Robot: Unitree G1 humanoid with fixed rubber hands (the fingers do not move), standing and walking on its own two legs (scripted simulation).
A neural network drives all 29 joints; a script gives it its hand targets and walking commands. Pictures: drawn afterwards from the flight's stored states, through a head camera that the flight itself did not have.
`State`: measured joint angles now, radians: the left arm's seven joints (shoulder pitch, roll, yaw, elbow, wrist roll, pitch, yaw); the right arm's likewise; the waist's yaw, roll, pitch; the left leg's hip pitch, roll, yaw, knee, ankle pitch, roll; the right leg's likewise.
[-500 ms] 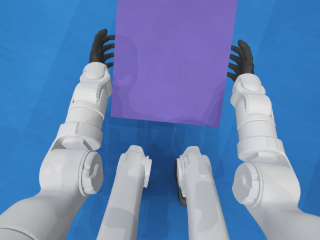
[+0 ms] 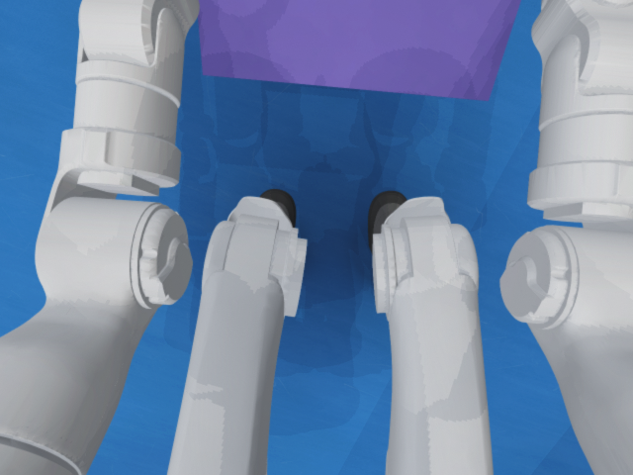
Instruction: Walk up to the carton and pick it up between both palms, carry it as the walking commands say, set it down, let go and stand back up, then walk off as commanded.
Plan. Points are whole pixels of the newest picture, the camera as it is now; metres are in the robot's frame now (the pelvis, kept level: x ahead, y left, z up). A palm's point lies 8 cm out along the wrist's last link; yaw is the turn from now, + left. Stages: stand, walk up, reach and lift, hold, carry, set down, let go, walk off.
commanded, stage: set down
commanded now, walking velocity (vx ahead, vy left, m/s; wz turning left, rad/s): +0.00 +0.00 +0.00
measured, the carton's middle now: out of the picture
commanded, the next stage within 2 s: none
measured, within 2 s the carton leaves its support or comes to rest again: rests again in 0.64 s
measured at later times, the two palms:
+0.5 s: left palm out of the picture +0.58 +0.15 -0.19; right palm out of the picture +0.57 -0.19 -0.19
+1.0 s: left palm out of the picture +0.57 +0.14 -0.19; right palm out of the picture +0.56 -0.20 -0.20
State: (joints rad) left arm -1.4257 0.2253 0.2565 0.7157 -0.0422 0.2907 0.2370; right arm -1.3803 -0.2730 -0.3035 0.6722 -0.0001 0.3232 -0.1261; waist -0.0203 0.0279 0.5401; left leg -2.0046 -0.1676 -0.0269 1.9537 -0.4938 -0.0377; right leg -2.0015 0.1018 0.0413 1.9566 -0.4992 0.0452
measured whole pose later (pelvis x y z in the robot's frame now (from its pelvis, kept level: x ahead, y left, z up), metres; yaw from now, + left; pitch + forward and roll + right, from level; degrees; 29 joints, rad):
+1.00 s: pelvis +0.03 -0.01 -0.06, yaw +1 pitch +42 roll +1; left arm -1.34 0.22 0.30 1.00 -0.04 0.21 0.11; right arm -1.32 -0.27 -0.31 0.95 -0.02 0.24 -0.04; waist -0.01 0.03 0.14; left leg -2.30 -0.13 0.01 2.13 -0.57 -0.03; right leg -2.31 0.08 0.02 2.15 -0.57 0.01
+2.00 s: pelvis +0.03 -0.01 -0.07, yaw +0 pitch +38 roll +1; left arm -1.39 0.24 0.39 1.00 0.04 0.16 0.05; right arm -1.39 -0.30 -0.36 1.01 -0.07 0.18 0.04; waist -0.02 0.02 0.25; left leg -2.28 -0.09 0.02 2.18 -0.57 -0.01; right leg -2.29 0.06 -0.01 2.18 -0.56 0.00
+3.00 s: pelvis +0.01 -0.01 -0.02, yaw +0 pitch +29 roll +1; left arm -1.32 0.41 0.18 0.70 -0.24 0.30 0.14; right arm -1.35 -0.49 -0.11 0.74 0.24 0.30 -0.08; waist -0.01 0.02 0.52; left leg -1.99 -0.06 0.03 2.06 -0.57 0.01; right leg -2.00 0.03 -0.01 2.07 -0.57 -0.02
